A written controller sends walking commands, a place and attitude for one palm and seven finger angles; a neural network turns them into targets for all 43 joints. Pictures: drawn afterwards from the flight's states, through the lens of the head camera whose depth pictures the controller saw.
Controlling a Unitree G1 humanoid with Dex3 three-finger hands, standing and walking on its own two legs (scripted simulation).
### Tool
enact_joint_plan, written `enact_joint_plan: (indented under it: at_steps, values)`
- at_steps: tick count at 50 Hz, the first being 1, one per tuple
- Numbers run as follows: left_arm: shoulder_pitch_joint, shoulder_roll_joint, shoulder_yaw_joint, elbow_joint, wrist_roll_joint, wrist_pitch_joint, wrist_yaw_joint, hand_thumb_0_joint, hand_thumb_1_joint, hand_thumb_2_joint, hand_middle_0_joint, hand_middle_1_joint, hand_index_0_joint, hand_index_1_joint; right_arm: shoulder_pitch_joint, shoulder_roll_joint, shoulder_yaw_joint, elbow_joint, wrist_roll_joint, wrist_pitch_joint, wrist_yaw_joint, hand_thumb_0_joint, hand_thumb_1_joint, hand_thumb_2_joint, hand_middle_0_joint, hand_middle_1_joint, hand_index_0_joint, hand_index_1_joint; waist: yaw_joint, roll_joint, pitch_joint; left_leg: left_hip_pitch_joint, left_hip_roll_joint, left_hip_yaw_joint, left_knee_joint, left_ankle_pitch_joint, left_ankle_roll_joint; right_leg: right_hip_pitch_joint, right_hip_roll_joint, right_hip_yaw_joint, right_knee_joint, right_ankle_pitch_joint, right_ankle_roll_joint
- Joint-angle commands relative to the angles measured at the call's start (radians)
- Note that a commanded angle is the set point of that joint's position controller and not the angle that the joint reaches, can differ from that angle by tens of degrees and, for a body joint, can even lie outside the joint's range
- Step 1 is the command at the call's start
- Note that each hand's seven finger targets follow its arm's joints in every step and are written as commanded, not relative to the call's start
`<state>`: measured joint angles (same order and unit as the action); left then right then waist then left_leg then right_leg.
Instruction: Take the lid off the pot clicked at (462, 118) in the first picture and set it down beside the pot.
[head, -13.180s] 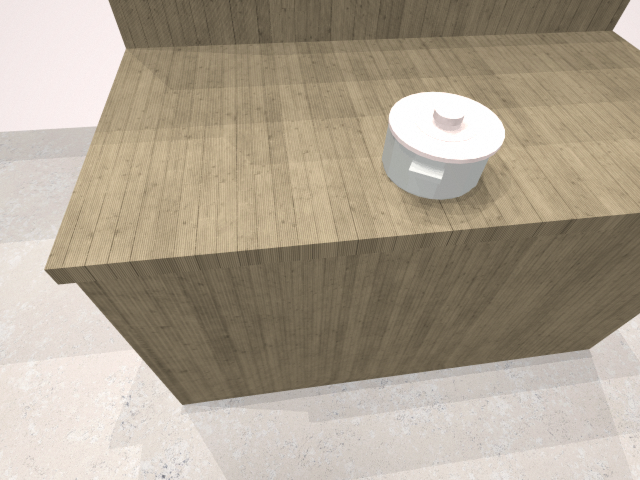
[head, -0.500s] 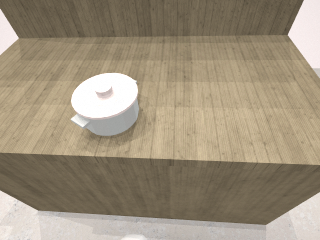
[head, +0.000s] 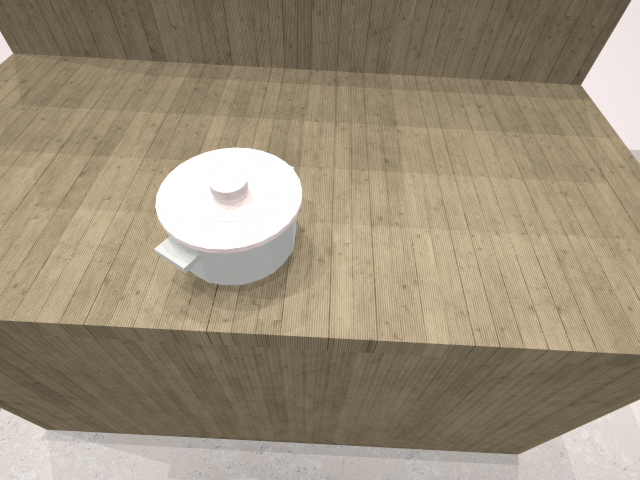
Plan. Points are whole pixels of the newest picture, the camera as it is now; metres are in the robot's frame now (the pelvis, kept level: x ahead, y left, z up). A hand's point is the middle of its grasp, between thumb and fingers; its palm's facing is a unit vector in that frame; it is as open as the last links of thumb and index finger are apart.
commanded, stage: come to a stop and stand still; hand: left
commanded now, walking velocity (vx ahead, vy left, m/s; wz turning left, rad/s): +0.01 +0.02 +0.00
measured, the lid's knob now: (228, 183) +0.44 +0.16 +0.12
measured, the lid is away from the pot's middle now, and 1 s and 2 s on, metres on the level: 0.00 0.00 0.00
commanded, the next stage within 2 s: look again from close up in 0.86 s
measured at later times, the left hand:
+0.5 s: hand out of the picture +0.09 +0.16 -0.16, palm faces -0.01 -0.98 -0.22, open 7.4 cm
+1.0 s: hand out of the picture +0.03 +0.17 -0.16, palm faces +0.02 -0.98 -0.19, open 7.4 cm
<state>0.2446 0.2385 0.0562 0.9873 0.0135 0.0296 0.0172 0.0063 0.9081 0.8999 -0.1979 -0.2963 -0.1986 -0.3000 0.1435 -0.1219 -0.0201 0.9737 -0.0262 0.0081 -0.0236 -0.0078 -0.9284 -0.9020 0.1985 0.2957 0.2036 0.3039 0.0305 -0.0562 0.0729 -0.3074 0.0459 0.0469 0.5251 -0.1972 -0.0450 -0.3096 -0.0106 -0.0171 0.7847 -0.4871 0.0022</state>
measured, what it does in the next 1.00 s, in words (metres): steps on the spot: right foot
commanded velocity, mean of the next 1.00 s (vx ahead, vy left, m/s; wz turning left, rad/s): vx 0.00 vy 0.00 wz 0.00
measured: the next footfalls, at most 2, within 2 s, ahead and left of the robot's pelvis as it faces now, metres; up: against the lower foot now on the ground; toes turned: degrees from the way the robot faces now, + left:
right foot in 0.04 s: +0.01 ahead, -0.09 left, +0.00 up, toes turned -3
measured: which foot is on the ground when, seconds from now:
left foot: down 0.00-1.00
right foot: up 0.00-0.02, down 0.04-1.00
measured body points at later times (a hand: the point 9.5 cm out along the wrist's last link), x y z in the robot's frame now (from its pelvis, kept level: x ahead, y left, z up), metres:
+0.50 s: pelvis +0.02 -0.02 +0.01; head +0.04 -0.02 +0.46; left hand +0.09 +0.21 -0.14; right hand +0.01 -0.24 -0.15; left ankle +0.01 +0.13 -0.73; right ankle -0.01 -0.09 -0.73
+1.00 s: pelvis +0.03 +0.00 +0.01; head +0.06 +0.01 +0.46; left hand +0.03 +0.23 -0.15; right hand +0.07 -0.23 -0.14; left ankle +0.01 +0.13 -0.73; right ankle -0.01 -0.09 -0.73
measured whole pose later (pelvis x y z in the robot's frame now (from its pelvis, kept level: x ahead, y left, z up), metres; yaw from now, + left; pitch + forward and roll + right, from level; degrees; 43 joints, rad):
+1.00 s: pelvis +0.03 +0.00 +0.01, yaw +0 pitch +0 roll +0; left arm 0.30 0.19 -0.02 1.05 0.00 -0.01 0.03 0.01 0.90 0.90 -0.20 -0.30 -0.20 -0.30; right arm 0.23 -0.17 0.03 1.05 -0.01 -0.02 -0.03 0.01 -0.92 -0.90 0.20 0.30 0.20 0.30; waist 0.01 -0.02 0.04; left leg -0.17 0.05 0.07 0.44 -0.27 -0.02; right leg -0.13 0.04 -0.04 0.42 -0.30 -0.05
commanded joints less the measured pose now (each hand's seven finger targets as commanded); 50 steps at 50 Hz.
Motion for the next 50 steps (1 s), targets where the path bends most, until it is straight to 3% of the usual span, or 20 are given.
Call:
enact_joint_plan:
  at_steps: [1, 2, 3, 4, 5, 6, 7, 8, 10, 11, 12, 16, 24, 37, 41, 50]
  values:
    - [0.151, 0.06, 0.001, -0.002, 0.008, -0.029, 0.008, 0.0, 0.9, 0.9, -0.2, -0.3, -0.2, -0.3, 0.064, -0.147, -0.05, -0.028, 0.018, 0.002, -0.003, 0.0, -0.9, -0.9, 0.2, 0.3, 0.2, 0.3, -0.008, -0.016, -0.085, -0.045, 0.083, -0.098, -0.014, -0.076, 0.074, 0.174, -0.078, 0.124, -0.46, 0.247, -0.026]
    - [0.102, 0.102, -0.002, -0.012, 0.009, -0.033, 0.011, 0.0, 0.9, 0.9, -0.2, -0.3, -0.2, -0.3, 0.077, -0.105, -0.037, -0.033, 0.023, 0.007, 0.001, 0.0, -0.9, -0.9, 0.2, 0.3, 0.2, 0.3, -0.039, -0.143, -0.054, -0.038, 0.005, -0.011, 0.041, -0.179, 0.031, 0.093, -0.195, 0.243, -0.522, 0.23, -0.078]
    - [0.073, 0.084, -0.002, -0.038, 0.031, -0.032, 0.048, 0.0, 0.9, 0.9, -0.2, -0.3, -0.2, -0.3, 0.057, -0.201, -0.047, -0.06, 0.014, -0.001, 0.007, 0.0, -0.9, -0.9, 0.2, 0.3, 0.2, 0.3, -0.055, 0.062, -0.076, 0.061, -0.006, 0.031, 0.156, -0.089, 0.011, 0.015, -0.218, 0.305, -0.47, 0.35, -0.104]
    - [0.004, 0.126, 0.001, -0.091, 0.012, -0.041, 0.046, 0.0, 0.9, 0.9, -0.2, -0.3, -0.2, -0.3, 0.071, -0.12, -0.029, -0.068, 0.007, 0.006, 0.016, 0.0, -0.9, -0.9, 0.2, 0.3, 0.2, 0.3, -0.071, 0.03, -0.087, 0.042, 0.003, 0.007, 0.183, -0.142, 0.036, -0.026, -0.188, 0.218, -0.472, 0.154, -0.117]
    - [-0.015, 0.118, -0.004, -0.111, 0.012, -0.046, 0.042, 0.0, 0.9, 0.9, -0.2, -0.3, -0.2, -0.3, 0.084, -0.13, -0.026, -0.077, 0.004, 0.009, 0.022, 0.0, -0.9, -0.9, 0.2, 0.3, 0.2, 0.3, -0.073, -0.036, -0.03, 0.024, 0.001, 0.014, 0.182, -0.15, 0.045, -0.077, -0.167, 0.208, -0.483, 0.079, -0.122]
    - [-0.029, 0.117, -0.004, -0.107, 0.011, -0.046, 0.038, 0.0, 0.9, 0.9, -0.2, -0.3, -0.2, -0.3, 0.093, -0.124, -0.024, -0.079, 0.001, 0.015, 0.024, 0.0, -0.9, -0.9, 0.2, 0.3, 0.2, 0.3, -0.07, -0.074, -0.012, 0.055, 0.006, 0.013, 0.158, -0.14, 0.042, -0.117, -0.168, 0.191, -0.493, 0.041, -0.122]
    - [-0.032, 0.097, -0.009, -0.12, 0.009, -0.05, 0.04, 0.0, 0.9, 0.9, -0.2, -0.3, -0.2, -0.3, 0.119, -0.13, -0.021, -0.086, 0.004, 0.012, 0.025, 0.0, -0.9, -0.9, 0.2, 0.3, 0.2, 0.3, -0.083, -0.121, 0.022, 0.05, 0.008, -0.003, 0.129, -0.132, 0.049, -0.141, -0.154, 0.187, -0.498, 0.016, -0.115]
    - [-0.026, 0.083, -0.014, -0.125, 0.007, -0.055, 0.04, 0.0, 0.9, 0.9, -0.2, -0.3, -0.2, -0.3, 0.139, -0.137, -0.018, -0.078, 0.005, 0.004, 0.025, 0.0, -0.9, -0.9, 0.2, 0.3, 0.2, 0.3, -0.081, -0.128, 0.034, 0.045, 0.014, -0.012, 0.083, -0.11, 0.056, -0.127, -0.141, 0.181, -0.484, 0.065, -0.108]
    - [0.01, 0.059, -0.021, -0.125, 0.002, -0.068, 0.042, 0.0, 0.9, 0.9, -0.2, -0.3, -0.2, -0.3, 0.17, -0.143, -0.01, -0.06, 0.006, -0.014, 0.019, 0.0, -0.9, -0.9, 0.2, 0.3, 0.2, 0.3, -0.068, -0.063, -0.012, 0.063, 0.038, -0.03, -0.003, -0.021, 0.07, -0.032, -0.11, 0.159, -0.414, 0.281, -0.084]
    - [0.014, 0.069, -0.023, -0.11, -0.002, -0.066, 0.036, 0.0, 0.9, 0.9, -0.2, -0.3, -0.2, -0.3, 0.164, -0.132, -0.005, -0.046, 0.007, -0.022, 0.016, 0.0, -0.9, -0.9, 0.2, 0.3, 0.2, 0.3, -0.054, 0.065, -0.044, 0.082, 0.049, -0.038, -0.028, 0.039, 0.062, 0.007, -0.107, 0.125, -0.38, 0.333, -0.071]
    - [0.027, 0.068, -0.023, -0.111, -0.006, -0.064, 0.035, 0.0, 0.9, 0.9, -0.2, -0.3, -0.2, -0.3, 0.156, -0.136, 0.0, -0.047, 0.007, -0.024, 0.013, 0.0, -0.9, -0.9, 0.2, 0.3, 0.2, 0.3, -0.045, 0.121, -0.043, 0.06, 0.061, -0.054, -0.027, 0.075, 0.064, 0.038, -0.094, 0.118, -0.365, 0.362, -0.061]
    - [0.042, 0.089, -0.027, -0.091, -0.007, -0.062, 0.034, 0.0, 0.9, 0.9, -0.2, -0.3, -0.2, -0.3, 0.165, -0.13, 0.009, -0.03, 0.011, -0.025, 0.004, 0.0, -0.9, -0.9, 0.2, 0.3, 0.2, 0.3, -0.038, -0.008, -0.077, 0.045, 0.052, -0.02, -0.024, 0.009, 0.044, 0.125, -0.125, 0.141, -0.402, 0.452, -0.058]
    - [0.049, 0.081, -0.034, -0.067, -0.01, -0.058, 0.032, 0.0, 0.9, 0.9, -0.2, -0.3, -0.2, -0.3, 0.184, -0.129, 0.02, 0.015, 0.015, -0.032, -0.005, 0.0, -0.9, -0.9, 0.2, 0.3, 0.2, 0.3, -0.033, 0.074, -0.075, 0.07, 0.07, -0.033, -0.058, 0.096, 0.043, 0.162, -0.11, 0.117, -0.388, 0.565, -0.044]
    - [0.078, 0.065, -0.047, -0.02, -0.01, -0.054, 0.024, 0.0, 0.9, 0.9, -0.2, -0.3, -0.2, -0.3, 0.162, -0.138, 0.028, 0.033, 0.02, -0.035, -0.013, 0.0, -0.9, -0.9, 0.2, 0.3, 0.2, 0.3, -0.033, 0.061, -0.038, 0.131, 0.087, -0.053, -0.108, 0.145, 0.056, 0.135, -0.103, 0.108, -0.417, 0.544, -0.037]
    - [0.091, 0.065, -0.05, -0.005, -0.01, -0.054, 0.022, 0.0, 0.9, 0.9, -0.2, -0.3, -0.2, -0.3, 0.162, -0.138, 0.03, 0.039, 0.021, -0.038, -0.014, 0.0, -0.9, -0.9, 0.2, 0.3, 0.2, 0.3, -0.036, 0.075, -0.064, 0.163, 0.092, -0.06, -0.121, 0.177, 0.064, 0.144, -0.1, 0.105, -0.419, 0.536, -0.043]
    - [0.122, 0.05, -0.058, 0.021, -0.009, -0.057, 0.024, 0.0, 0.9, 0.9, -0.2, -0.3, -0.2, -0.3, 0.155, -0.14, 0.033, 0.056, 0.024, -0.04, -0.015, 0.0, -0.9, -0.9, 0.2, 0.3, 0.2, 0.3, -0.034, 0.064, -0.049, 0.175, 0.091, -0.06, -0.133, 0.185, 0.068, 0.14, -0.109, 0.109, -0.43, 0.547, -0.04]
